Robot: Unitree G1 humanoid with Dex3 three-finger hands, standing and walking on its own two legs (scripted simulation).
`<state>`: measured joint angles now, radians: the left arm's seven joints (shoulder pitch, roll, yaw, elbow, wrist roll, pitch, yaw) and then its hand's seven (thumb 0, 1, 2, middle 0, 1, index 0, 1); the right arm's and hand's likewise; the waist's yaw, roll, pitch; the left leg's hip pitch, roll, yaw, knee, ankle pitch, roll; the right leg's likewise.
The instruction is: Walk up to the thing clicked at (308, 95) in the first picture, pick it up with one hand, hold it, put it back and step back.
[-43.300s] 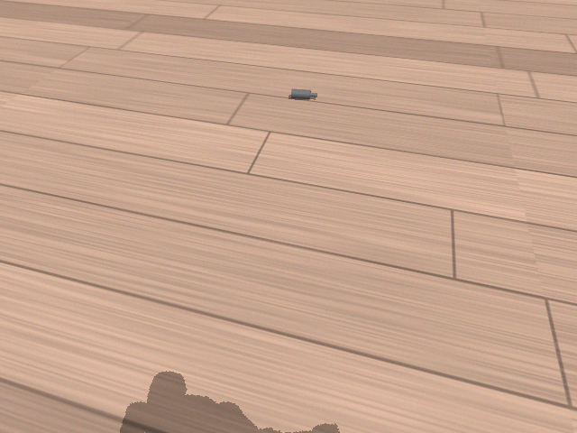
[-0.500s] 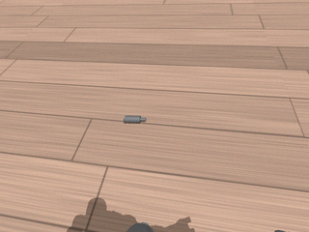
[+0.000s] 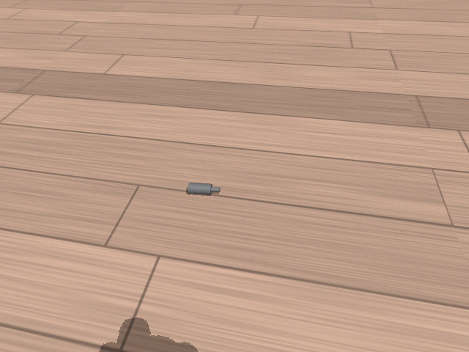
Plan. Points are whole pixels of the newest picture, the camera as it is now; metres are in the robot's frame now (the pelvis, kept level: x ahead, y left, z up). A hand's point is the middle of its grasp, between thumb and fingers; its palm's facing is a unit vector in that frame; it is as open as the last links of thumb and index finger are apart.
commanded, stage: step back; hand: left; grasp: from above
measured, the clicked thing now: (204, 188) +1.09 +0.23 -0.73
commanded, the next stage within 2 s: stand in 0.52 s
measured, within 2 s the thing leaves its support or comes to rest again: neither
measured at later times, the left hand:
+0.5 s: hand out of the picture +0.12 +0.29 -0.15, palm faces +0.03 -0.93 -0.37, open 7.4 cm
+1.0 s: hand out of the picture +0.12 +0.27 -0.14, palm faces -0.04 -0.94 -0.34, open 7.4 cm
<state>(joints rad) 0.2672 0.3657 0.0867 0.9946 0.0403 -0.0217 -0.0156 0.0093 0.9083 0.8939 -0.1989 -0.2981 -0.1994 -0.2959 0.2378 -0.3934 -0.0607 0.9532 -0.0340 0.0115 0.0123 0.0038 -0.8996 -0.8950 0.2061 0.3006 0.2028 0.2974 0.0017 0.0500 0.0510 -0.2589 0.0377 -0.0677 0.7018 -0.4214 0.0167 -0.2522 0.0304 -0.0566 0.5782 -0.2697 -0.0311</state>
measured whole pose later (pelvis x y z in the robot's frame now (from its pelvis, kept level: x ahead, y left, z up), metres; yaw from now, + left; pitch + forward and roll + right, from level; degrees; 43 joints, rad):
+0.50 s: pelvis +0.04 +0.02 +0.00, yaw +0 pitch -2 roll -1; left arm 0.15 0.37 0.04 0.99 0.01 -0.02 0.02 0.01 0.91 0.89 -0.20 -0.30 -0.20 -0.30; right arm 0.06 -0.32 -0.02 1.00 -0.02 0.00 0.00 0.00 -0.90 -0.89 0.21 0.30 0.20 0.30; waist 0.03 0.00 0.11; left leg -0.34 0.04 0.03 0.63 -0.25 0.00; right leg -0.21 -0.01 -0.01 0.61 -0.36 0.00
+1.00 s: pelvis +0.05 +0.02 +0.02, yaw +0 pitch -3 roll +0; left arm 0.11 0.35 0.00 1.13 0.01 -0.02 -0.01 0.01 0.91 0.89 -0.20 -0.30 -0.20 -0.30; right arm 0.09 -0.35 -0.01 1.15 -0.01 -0.01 0.02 0.00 -0.90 -0.90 0.20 0.30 0.20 0.30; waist -0.01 0.00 0.06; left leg -0.19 0.03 0.04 0.34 -0.11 -0.01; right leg -0.07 -0.02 0.00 0.34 -0.22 0.02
